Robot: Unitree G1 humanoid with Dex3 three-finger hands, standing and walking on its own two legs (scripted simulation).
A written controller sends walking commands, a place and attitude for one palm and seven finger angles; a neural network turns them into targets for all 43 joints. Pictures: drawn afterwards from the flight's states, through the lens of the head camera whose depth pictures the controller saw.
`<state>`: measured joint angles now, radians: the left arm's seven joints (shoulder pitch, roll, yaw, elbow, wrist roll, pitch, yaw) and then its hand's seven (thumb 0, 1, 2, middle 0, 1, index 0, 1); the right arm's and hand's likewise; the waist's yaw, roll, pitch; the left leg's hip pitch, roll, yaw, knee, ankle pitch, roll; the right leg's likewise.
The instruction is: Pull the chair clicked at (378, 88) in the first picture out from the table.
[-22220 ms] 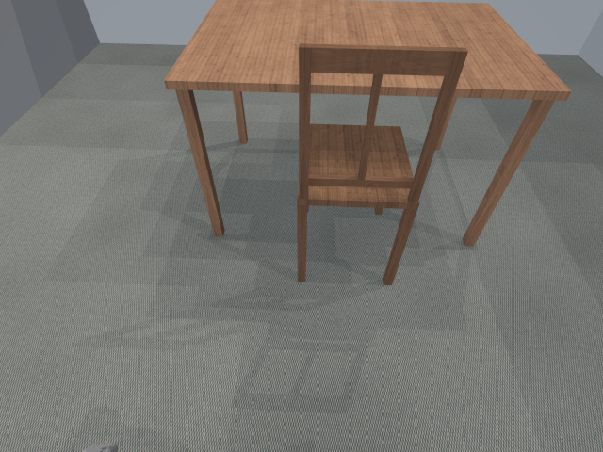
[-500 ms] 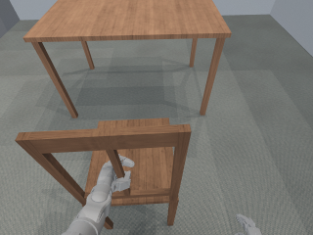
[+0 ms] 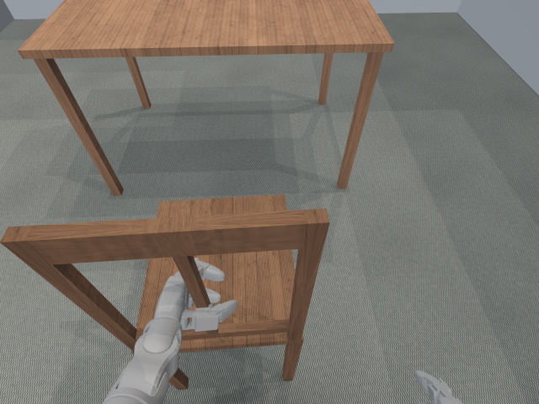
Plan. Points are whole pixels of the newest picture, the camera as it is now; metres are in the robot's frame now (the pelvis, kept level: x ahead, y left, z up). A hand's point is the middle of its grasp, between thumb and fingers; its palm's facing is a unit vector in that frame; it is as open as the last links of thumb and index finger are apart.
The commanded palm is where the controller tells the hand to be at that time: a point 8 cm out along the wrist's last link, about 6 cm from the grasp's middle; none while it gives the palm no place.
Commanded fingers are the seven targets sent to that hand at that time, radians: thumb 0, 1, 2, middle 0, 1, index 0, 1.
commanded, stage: open the thumb and straighten the fingers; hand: left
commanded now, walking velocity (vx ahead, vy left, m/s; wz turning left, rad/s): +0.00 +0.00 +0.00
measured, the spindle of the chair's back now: (200, 298) +0.30 +0.12 -0.05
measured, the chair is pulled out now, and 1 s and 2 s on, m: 0.63 0.63 0.63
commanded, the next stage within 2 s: draw the fingers out of the gap in 0.50 s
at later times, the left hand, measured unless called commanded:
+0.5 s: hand (201, 312) +0.28 +0.12 -0.06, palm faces -0.06 -0.99 -0.15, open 17.0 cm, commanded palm +0.26 +0.16 -0.03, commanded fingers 0.00 -0.55 0.20 0.00 0.00 0.00 0.00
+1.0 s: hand (188, 364) +0.20 +0.13 -0.06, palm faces -0.06 -0.99 -0.14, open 17.5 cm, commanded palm +0.19 +0.17 -0.04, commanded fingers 0.00 -0.55 0.20 0.00 0.00 0.00 0.00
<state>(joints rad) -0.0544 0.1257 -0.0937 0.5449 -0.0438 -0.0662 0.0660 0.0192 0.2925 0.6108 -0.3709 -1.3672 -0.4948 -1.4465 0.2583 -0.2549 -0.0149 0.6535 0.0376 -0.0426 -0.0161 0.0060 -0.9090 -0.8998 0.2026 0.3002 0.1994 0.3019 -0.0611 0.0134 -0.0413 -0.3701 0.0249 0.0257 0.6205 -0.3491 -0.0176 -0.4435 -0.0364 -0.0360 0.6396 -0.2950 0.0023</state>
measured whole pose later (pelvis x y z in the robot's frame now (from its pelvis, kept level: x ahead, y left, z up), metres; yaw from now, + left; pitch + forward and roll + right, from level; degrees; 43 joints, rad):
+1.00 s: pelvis +0.01 +0.00 -0.03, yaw +3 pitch +11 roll +0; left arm 0.41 0.18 -0.13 -0.03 -0.04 0.12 0.02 -0.01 -0.54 0.20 0.00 0.00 0.00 0.00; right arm 0.26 -0.25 0.01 0.50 0.03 -0.11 -0.07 0.01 -0.91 -0.90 0.20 0.30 0.20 0.30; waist -0.05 0.05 -0.12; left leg -0.61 0.01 -0.03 0.91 -0.49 -0.02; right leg -0.65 -0.06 -0.08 0.90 -0.44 0.01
